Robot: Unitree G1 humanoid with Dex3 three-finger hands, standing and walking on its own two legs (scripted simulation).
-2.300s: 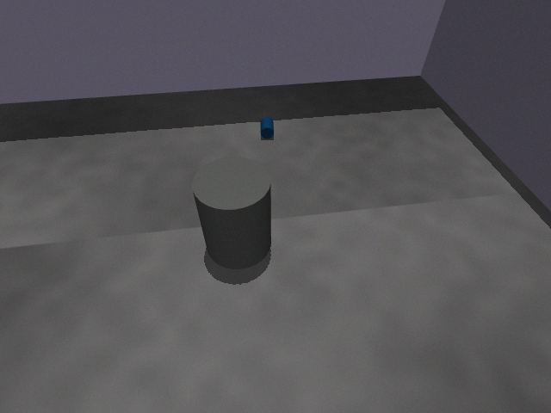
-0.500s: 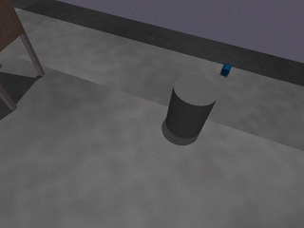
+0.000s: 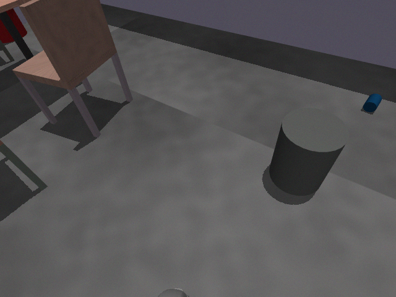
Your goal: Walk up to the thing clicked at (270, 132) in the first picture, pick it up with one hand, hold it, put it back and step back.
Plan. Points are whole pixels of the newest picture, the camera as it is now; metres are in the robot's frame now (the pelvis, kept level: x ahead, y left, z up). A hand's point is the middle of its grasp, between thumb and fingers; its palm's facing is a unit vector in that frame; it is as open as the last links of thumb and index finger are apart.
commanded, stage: walk up
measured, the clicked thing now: (372, 102) +1.53 -1.14 -0.72
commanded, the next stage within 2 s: stand in 0.92 s
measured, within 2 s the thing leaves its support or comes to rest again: neither
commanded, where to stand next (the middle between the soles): +0.07 +0.02 m, yaw +6 degrees
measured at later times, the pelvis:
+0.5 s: pelvis +0.00 +0.02 -0.01, yaw +7 degrees
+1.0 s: pelvis +0.02 +0.01 +0.01, yaw +8 degrees
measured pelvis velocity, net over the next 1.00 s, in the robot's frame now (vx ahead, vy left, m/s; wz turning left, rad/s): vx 0.02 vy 0.01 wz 0.15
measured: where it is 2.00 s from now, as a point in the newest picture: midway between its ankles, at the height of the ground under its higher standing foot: outside the picture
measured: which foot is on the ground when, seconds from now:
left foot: up 0.00-0.12, down 0.14-1.00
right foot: down 0.00-0.16, up 0.18-0.40, down 0.42-1.00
